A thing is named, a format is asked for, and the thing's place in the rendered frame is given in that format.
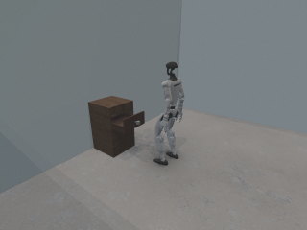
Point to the left robot hand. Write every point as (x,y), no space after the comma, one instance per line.
(164,123)

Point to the cabinet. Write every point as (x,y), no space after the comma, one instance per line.
(105,138)

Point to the drawer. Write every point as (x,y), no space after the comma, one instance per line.
(125,122)

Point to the robot right upper arm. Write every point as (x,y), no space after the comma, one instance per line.
(181,91)

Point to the robot left upper arm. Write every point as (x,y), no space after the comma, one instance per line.
(166,86)

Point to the right robot hand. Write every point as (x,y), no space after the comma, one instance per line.
(180,113)

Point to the robot right forearm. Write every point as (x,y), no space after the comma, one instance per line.
(180,103)

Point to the left robot foot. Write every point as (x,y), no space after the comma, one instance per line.
(158,160)

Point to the robot left forearm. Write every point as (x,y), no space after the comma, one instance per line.
(167,110)

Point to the right robot thigh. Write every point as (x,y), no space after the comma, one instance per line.
(171,121)

